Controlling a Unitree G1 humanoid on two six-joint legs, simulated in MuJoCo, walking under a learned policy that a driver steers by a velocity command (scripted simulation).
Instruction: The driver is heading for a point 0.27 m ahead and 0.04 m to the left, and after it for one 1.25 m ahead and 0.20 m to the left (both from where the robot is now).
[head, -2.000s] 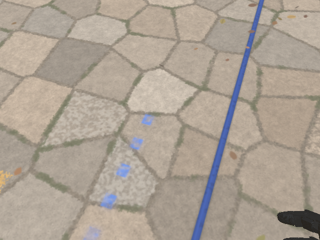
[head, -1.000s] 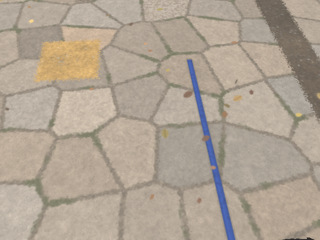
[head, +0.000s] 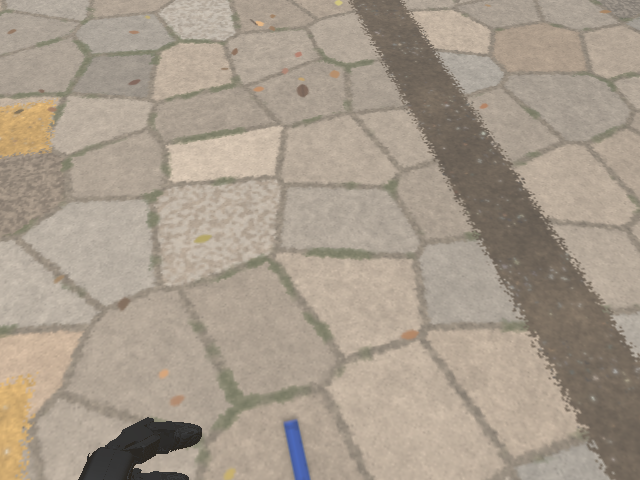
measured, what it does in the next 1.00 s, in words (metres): walks ahead, turning left: right foot, then left foot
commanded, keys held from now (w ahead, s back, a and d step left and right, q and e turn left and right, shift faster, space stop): w+q+shift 0.52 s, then w+e+shift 0.48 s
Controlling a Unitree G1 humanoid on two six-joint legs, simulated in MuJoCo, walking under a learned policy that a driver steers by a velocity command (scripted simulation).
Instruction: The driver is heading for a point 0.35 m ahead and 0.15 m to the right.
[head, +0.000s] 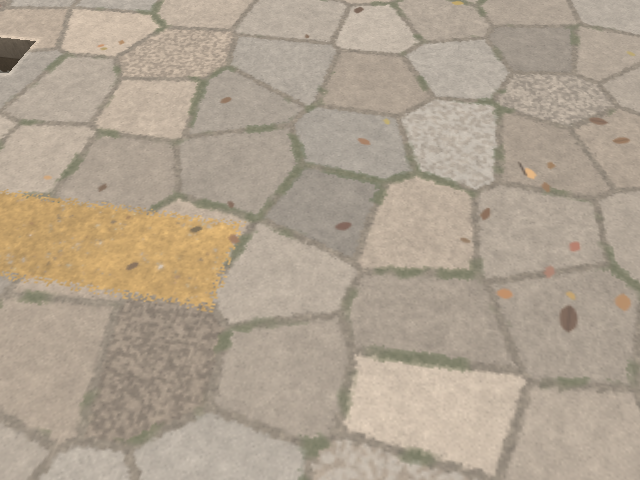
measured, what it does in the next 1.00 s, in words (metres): walks ahead, turning right: right foot, then left foot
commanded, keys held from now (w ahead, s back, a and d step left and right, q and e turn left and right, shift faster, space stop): w+e+shift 0.14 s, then shift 0.86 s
